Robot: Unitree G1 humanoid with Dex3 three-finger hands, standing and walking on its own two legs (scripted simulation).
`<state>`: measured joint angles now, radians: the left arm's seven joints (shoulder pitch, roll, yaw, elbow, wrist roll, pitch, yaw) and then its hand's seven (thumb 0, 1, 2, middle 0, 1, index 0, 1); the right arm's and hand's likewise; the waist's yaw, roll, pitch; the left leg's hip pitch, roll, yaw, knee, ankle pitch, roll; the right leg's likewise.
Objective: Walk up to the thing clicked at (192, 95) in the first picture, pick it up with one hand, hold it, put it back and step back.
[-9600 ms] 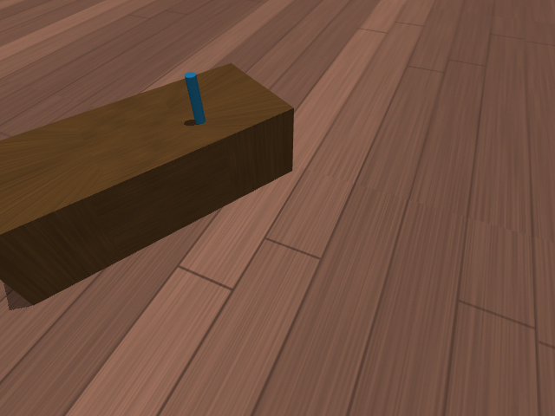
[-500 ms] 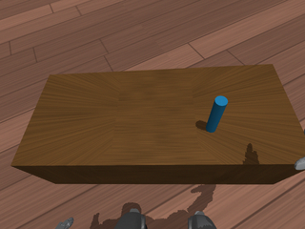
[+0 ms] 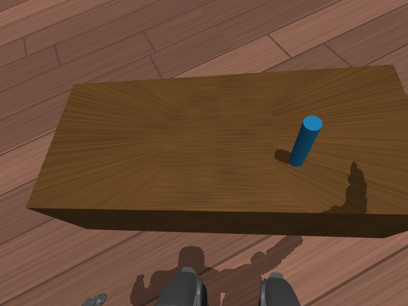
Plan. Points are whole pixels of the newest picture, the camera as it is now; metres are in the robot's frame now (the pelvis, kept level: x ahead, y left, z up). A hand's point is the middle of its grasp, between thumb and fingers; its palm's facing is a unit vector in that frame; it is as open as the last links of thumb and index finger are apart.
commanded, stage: go down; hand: right
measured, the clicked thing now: (303, 144) +0.54 -0.19 -0.21
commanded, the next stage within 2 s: approach in 0.42 s
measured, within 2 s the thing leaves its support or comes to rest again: neither
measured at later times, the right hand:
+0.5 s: hand out of the picture +0.42 -0.37 +0.04, palm faces +0.15 +0.99 -0.06, open 17.6 cm
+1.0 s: hand (376, 152) +0.46 -0.32 -0.10, palm faces +0.07 +1.00 +0.02, open 17.7 cm
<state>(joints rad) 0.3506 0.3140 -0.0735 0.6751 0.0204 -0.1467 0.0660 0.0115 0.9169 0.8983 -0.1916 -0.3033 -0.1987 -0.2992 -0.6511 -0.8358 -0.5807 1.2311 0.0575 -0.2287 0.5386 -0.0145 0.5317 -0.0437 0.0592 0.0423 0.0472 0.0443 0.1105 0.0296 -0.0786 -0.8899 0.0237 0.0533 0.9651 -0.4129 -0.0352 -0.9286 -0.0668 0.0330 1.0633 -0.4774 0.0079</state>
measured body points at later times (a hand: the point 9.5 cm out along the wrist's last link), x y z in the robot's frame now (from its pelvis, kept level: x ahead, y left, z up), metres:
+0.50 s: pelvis +0.00 +0.00 +0.00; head +0.13 -0.05 +0.42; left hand +0.05 +0.27 -0.09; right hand +0.40 -0.43 +0.05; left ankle +0.02 +0.15 -0.67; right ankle +0.01 -0.12 -0.67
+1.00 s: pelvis -0.04 +0.00 -0.14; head +0.17 -0.06 +0.26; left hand +0.03 +0.27 -0.23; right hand +0.45 -0.38 -0.10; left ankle +0.02 +0.15 -0.67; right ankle +0.01 -0.12 -0.67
